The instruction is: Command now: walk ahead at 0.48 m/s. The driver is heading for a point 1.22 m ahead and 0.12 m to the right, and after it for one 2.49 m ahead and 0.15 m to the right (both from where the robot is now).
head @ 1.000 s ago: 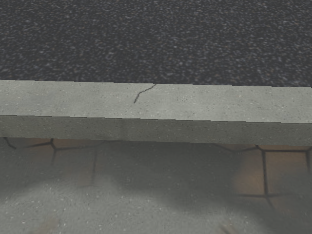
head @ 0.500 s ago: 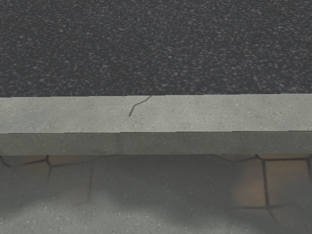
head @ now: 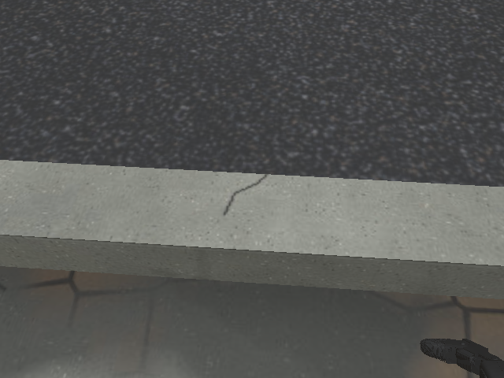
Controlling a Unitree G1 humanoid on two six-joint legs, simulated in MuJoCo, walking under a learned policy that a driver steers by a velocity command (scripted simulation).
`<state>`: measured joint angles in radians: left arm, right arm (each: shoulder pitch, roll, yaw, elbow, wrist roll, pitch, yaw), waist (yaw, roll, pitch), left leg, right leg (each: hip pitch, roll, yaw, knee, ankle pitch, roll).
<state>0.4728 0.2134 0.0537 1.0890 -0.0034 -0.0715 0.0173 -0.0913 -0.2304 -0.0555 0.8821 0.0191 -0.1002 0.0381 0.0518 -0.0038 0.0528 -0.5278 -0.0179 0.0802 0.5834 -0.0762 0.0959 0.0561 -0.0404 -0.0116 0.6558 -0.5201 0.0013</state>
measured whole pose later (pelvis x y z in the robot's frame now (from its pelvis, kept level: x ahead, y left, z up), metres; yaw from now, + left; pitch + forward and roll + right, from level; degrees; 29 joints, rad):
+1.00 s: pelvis +0.42 -0.04 +0.03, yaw +1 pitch +0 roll -1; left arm 0.20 0.18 0.00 1.02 0.02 -0.03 0.00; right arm 0.19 -0.19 -0.03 1.07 -0.01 0.02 -0.02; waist 0.00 -0.01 0.00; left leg -0.26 0.04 -0.01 0.51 -0.25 -0.03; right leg -0.20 0.03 -0.08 0.46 -0.27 -0.04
